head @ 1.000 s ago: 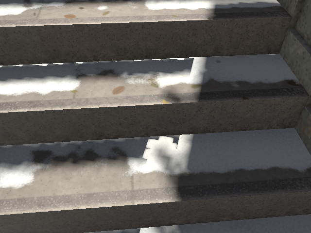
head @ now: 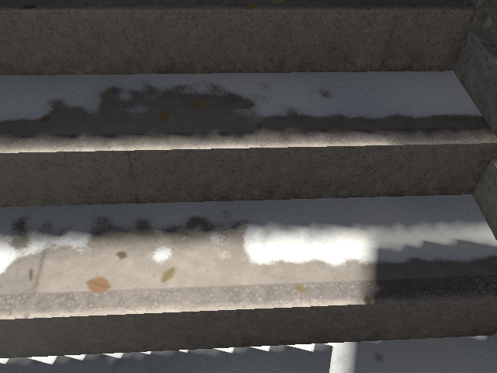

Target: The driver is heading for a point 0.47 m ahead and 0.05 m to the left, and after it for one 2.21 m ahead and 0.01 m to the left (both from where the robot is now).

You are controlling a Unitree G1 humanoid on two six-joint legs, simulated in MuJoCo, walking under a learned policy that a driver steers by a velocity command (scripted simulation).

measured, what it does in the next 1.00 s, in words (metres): climbs: left foot 0.17 m higher, then right foot 0.17 m higher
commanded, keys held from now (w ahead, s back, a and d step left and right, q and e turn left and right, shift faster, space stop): w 1.00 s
